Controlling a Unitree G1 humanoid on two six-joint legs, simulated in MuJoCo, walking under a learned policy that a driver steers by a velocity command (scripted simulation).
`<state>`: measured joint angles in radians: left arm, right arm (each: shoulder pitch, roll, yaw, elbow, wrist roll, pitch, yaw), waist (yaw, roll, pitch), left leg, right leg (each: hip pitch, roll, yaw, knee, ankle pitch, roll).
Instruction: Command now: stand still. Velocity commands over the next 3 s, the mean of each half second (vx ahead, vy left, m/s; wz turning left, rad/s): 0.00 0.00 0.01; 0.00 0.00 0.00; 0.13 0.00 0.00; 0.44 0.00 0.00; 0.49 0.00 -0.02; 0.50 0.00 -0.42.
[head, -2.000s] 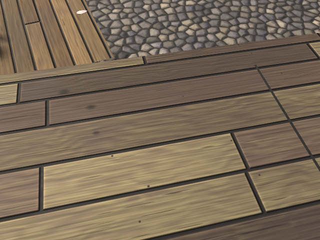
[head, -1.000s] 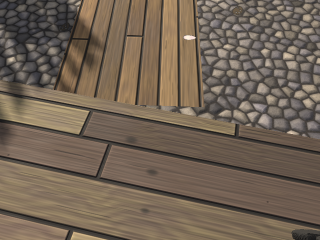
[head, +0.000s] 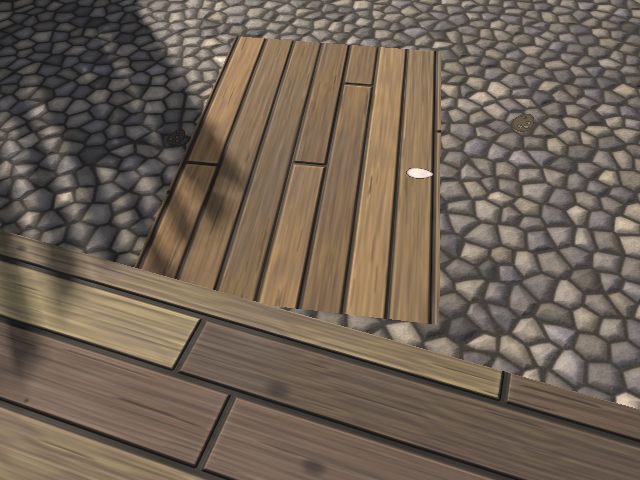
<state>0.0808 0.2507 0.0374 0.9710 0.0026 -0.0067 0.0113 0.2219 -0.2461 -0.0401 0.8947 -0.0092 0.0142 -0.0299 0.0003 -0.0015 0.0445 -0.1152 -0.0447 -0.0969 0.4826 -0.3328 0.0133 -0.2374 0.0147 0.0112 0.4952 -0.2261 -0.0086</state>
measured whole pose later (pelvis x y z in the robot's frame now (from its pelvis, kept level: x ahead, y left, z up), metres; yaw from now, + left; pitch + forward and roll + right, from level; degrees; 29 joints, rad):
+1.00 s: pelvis -0.01 -0.01 +0.00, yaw -1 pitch -1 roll +0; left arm 0.17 0.22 0.02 1.10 0.00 0.00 0.04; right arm 0.30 -0.19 -0.01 1.09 0.00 -0.02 -0.04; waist 0.01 -0.01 0.04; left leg -0.13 -0.03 -0.08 0.47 -0.31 0.00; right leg -0.26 0.03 0.02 0.49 -0.20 -0.02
